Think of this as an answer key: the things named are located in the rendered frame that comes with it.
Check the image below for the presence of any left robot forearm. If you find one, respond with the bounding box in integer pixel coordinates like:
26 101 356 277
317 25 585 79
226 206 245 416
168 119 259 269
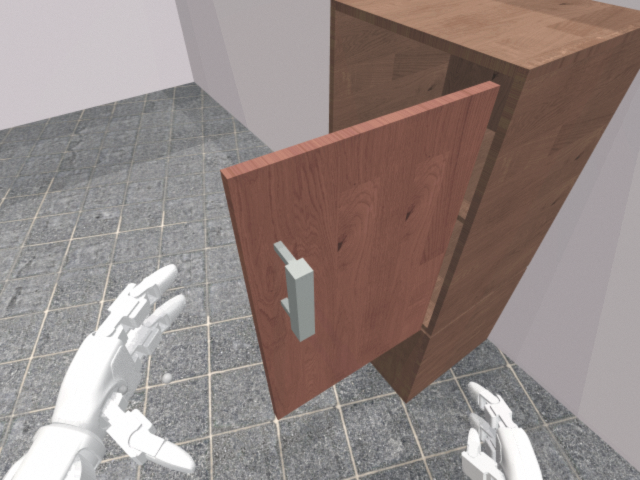
2 423 106 480

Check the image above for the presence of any handle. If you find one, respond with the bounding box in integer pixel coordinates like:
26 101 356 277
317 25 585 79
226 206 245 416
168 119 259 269
273 241 315 342

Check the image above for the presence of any robot left hand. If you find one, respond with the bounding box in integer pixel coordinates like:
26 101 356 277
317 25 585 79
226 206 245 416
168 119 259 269
52 264 196 473

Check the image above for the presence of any robot right hand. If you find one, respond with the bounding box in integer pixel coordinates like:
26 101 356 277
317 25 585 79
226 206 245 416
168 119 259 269
462 382 543 480

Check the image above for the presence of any cupboard door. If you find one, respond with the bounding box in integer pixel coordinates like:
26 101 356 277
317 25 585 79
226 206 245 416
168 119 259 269
220 81 500 420

